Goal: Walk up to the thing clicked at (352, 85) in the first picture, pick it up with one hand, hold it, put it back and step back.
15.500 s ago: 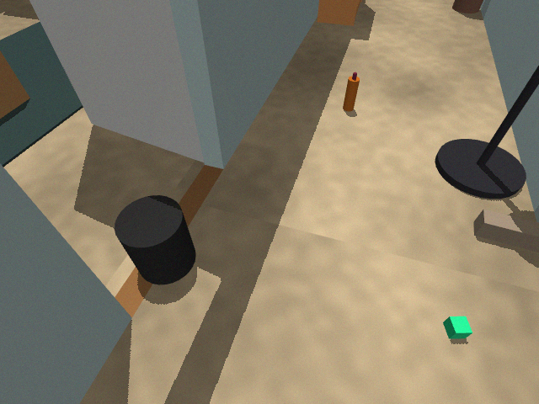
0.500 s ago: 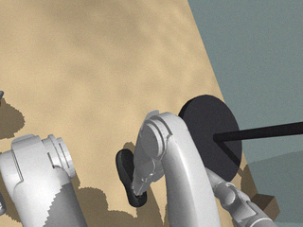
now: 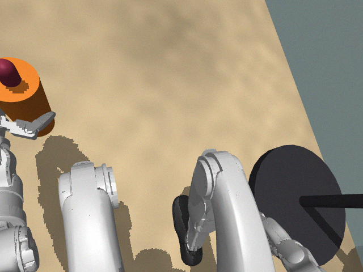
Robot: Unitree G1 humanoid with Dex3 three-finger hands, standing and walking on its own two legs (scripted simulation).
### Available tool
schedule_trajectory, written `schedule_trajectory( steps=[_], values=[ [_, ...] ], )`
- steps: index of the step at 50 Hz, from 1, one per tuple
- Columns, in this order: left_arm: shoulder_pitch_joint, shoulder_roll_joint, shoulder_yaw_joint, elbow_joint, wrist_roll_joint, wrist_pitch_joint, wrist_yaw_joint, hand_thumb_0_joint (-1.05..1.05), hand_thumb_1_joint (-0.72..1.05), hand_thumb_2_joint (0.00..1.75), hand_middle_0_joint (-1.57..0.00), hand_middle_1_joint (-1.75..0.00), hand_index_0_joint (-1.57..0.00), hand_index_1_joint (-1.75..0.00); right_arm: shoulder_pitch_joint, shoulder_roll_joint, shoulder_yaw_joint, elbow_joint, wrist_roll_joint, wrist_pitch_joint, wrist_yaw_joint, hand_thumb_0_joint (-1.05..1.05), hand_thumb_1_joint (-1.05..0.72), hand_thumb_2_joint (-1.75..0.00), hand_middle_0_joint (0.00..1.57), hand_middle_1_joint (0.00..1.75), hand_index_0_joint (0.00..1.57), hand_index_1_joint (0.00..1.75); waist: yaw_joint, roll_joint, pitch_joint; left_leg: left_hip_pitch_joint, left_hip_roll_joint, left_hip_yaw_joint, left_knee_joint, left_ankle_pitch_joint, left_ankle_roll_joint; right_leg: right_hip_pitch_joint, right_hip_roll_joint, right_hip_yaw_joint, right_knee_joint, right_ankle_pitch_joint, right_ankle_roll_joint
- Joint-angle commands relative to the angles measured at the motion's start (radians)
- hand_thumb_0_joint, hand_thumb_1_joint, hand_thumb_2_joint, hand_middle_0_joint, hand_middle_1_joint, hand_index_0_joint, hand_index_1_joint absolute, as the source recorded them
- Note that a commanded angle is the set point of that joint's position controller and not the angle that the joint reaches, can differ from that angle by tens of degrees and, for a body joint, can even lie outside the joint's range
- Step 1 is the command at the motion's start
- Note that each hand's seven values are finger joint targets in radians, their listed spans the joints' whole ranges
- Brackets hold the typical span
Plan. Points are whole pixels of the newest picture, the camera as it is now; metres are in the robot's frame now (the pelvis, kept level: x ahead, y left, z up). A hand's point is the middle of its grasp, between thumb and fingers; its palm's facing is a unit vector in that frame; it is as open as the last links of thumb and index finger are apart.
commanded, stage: settle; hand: left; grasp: from the side
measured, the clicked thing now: (24, 101) +0.43 +0.29 -0.06
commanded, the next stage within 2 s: lift in 1.16 s
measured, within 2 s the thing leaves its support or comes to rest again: neither
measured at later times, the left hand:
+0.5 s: hand (16, 82) +0.43 +0.28 +0.01, palm faces +0.22 -0.98 -0.03, open 10.2 cm
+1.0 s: hand (13, 71) +0.43 +0.28 +0.05, palm faces +0.23 -0.97 -0.03, open 10.2 cm
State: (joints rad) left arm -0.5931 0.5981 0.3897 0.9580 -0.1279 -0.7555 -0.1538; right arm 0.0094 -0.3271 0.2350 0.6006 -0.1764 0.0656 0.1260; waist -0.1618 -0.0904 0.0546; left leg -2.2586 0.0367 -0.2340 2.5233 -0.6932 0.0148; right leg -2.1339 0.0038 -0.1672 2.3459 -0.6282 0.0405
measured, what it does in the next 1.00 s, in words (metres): rises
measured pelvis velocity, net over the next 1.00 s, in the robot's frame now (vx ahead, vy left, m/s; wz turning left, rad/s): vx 0.01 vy -0.01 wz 0.12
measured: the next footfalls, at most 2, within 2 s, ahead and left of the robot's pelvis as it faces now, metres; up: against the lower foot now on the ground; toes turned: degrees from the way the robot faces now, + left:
none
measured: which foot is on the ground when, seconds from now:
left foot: down 0.00-1.00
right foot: down 0.00-1.00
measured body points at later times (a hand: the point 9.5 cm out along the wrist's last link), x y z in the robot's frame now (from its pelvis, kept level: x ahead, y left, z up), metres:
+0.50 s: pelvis +0.01 -0.01 +0.03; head +0.21 +0.07 +0.43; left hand +0.42 +0.33 +0.01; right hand +0.18 -0.27 -0.08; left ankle +0.08 +0.12 -0.28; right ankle +0.13 -0.12 -0.28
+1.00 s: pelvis +0.01 -0.01 +0.06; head +0.20 +0.06 +0.46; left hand +0.41 +0.33 +0.05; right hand +0.17 -0.27 -0.06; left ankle +0.08 +0.12 -0.28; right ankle +0.13 -0.12 -0.28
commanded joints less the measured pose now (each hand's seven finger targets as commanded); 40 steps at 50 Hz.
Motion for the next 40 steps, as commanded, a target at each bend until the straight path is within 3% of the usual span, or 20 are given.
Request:
schedule_trajectory(
  steps=[1,8,9,10,12,13,15,19,25,27,29,35,37,38,40],
  values=[
    [-0.261,0.165,0.024,-0.230,-0.014,-0.012,-0.012,0.00,0.19,1.27,-1.32,-1.42,-1.32,-1.44,0.099,-0.281,-0.140,-0.037,0.030,-0.003,-0.032,0.00,-0.89,-0.90,0.20,0.30,0.20,0.30,-0.016,0.393,-0.628,0.444,-0.002,0.069,-0.393,0.029,-0.012,0.207,0.040,-0.049,-0.185,0.084,-0.080],
    [-0.276,0.116,0.026,-0.286,-0.045,0.045,-0.048,0.00,0.15,1.24,-1.28,-1.40,-1.28,-1.41,0.137,-0.241,-0.180,-0.021,0.070,-0.006,-0.046,0.00,-0.89,-0.90,0.20,0.30,0.20,0.30,-0.001,0.331,-0.686,0.411,-0.014,0.117,-0.399,0.077,0.002,0.272,0.031,-0.009,-0.224,0.108,-0.078],
    [-0.221,0.116,0.044,-0.230,-0.045,0.055,-0.052,0.00,0.13,1.25,-1.29,-1.41,-1.29,-1.42,0.137,-0.231,-0.178,-0.022,0.076,-0.007,-0.048,0.00,-0.90,-0.90,0.20,0.30,0.20,0.30,0.004,0.296,-0.680,0.403,-0.013,0.120,-0.396,0.072,0.007,0.277,0.032,-0.006,-0.236,0.101,-0.076],
    [-0.279,0.115,0.032,-0.285,-0.045,0.053,-0.059,0.00,0.13,1.26,-1.29,-1.42,-1.30,-1.43,0.143,-0.234,-0.191,-0.023,0.077,-0.009,-0.051,0.00,-0.89,-0.90,0.20,0.30,0.20,0.30,-0.005,0.286,-0.689,0.401,-0.014,0.125,-0.399,0.070,0.008,0.282,0.030,-0.002,-0.244,0.096,-0.076],
    [-0.241,0.109,0.044,-0.236,-0.050,0.068,-0.074,0.00,0.10,1.25,-1.29,-1.42,-1.29,-1.43,0.136,-0.222,-0.189,-0.030,0.085,-0.013,-0.054,0.00,-0.90,-0.90,0.20,0.30,0.20,0.30,0.009,0.279,-0.705,0.405,-0.015,0.132,-0.404,0.073,0.011,0.296,0.028,0.006,-0.250,0.094,-0.075],
    [-0.298,0.122,0.050,-0.317,-0.057,0.065,-0.082,0.00,0.12,1.25,-1.30,-1.41,-1.30,-1.43,0.150,-0.227,-0.205,-0.024,0.086,-0.016,-0.057,0.00,-0.90,-0.90,0.20,0.30,0.20,0.30,0.017,0.281,-0.743,0.419,-0.015,0.142,-0.398,0.087,0.011,0.320,0.026,0.017,-0.259,0.107,-0.074],
    [-0.259,0.097,0.046,-0.270,-0.059,0.081,-0.095,0.00,0.11,1.24,-1.29,-1.41,-1.29,-1.42,0.151,-0.213,-0.204,-0.028,0.094,-0.020,-0.061,0.00,-0.90,-0.90,0.20,0.30,0.20,0.30,0.021,0.264,-0.741,0.419,-0.017,0.148,-0.411,0.092,0.012,0.326,0.023,0.021,-0.271,0.103,-0.073],
    [-0.293,0.115,0.078,-0.320,-0.066,0.094,-0.105,0.00,0.09,1.25,-1.31,-1.42,-1.31,-1.44,0.175,-0.209,-0.225,-0.022,0.102,-0.027,-0.070,0.00,-0.90,-0.90,0.20,0.30,0.20,0.30,0.039,0.267,-0.815,0.459,-0.017,0.162,-0.417,0.136,0.010,0.369,0.017,0.039,-0.281,0.137,-0.073],
    [-0.309,0.099,0.086,-0.324,-0.056,0.110,-0.106,0.00,0.07,1.25,-1.32,-1.42,-1.32,-1.44,0.197,-0.196,-0.242,-0.002,0.107,-0.035,-0.080,0.00,-0.90,-0.90,0.20,0.30,0.20,0.30,0.045,0.262,-0.803,0.469,-0.017,0.169,-0.440,0.166,0.010,0.367,0.013,0.052,-0.297,0.154,-0.076],
    [-0.303,0.064,0.065,-0.295,-0.049,0.118,-0.109,0.00,0.07,1.24,-1.33,-1.42,-1.33,-1.44,0.191,-0.190,-0.247,-0.007,0.106,-0.040,-0.079,0.00,-0.91,-0.90,0.20,0.30,0.20,0.30,0.033,0.237,-0.767,0.447,-0.017,0.171,-0.446,0.133,0.014,0.357,0.013,0.053,-0.313,0.126,-0.075],
    [-0.268,0.068,0.077,-0.251,-0.045,0.122,-0.105,0.00,0.05,1.26,-1.32,-1.42,-1.32,-1.44,0.181,-0.179,-0.243,-0.014,0.109,-0.042,-0.079,0.00,-0.90,-0.90,0.20,0.30,0.20,0.30,0.049,0.220,-0.765,0.444,-0.018,0.179,-0.459,0.115,0.016,0.379,0.013,0.059,-0.329,0.102,-0.074],
    [-0.334,0.055,0.060,-0.316,-0.043,0.124,-0.114,0.00,0.07,1.26,-1.34,-1.43,-1.34,-1.45,0.206,-0.184,-0.263,-0.005,0.111,-0.052,-0.086,0.00,-0.90,-0.90,0.20,0.30,0.20,0.30,0.044,0.253,-0.818,0.513,-0.019,0.181,-0.491,0.112,0.012,0.373,0.010,0.062,-0.346,0.096,-0.078],
    [-0.356,0.064,0.060,-0.314,-0.038,0.120,-0.108,0.00,0.07,1.26,-1.33,-1.42,-1.33,-1.44,0.195,-0.179,-0.262,-0.004,0.114,-0.058,-0.086,0.00,-0.90,-0.90,0.20,0.30,0.20,0.30,0.044,0.259,-0.788,0.497,-0.020,0.177,-0.505,0.083,0.012,0.342,0.007,0.062,-0.343,0.067,-0.081],
    [-0.320,0.069,0.084,-0.272,-0.039,0.123,-0.102,0.00,0.10,1.28,-1.34,-1.44,-1.34,-1.45,0.199,-0.176,-0.259,-0.006,0.116,-0.059,-0.087,0.00,-0.90,-0.90,0.20,0.30,0.20,0.30,0.050,0.242,-0.782,0.495,-0.021,0.175,-0.511,0.087,0.013,0.356,0.007,0.063,-0.350,0.071,-0.080],
    [-0.358,0.047,0.070,-0.299,-0.040,0.116,-0.093,0.00,0.08,1.29,-1.35,-1.45,-1.35,-1.47,0.206,-0.171,-0.262,0.001,0.115,-0.060,-0.089,0.00,-0.90,-0.90,0.20,0.30,0.20,0.30,0.045,0.242,-0.784,0.507,-0.021,0.176,-0.515,0.090,0.011,0.346,0.006,0.065,-0.355,0.073,-0.081]
  ],
)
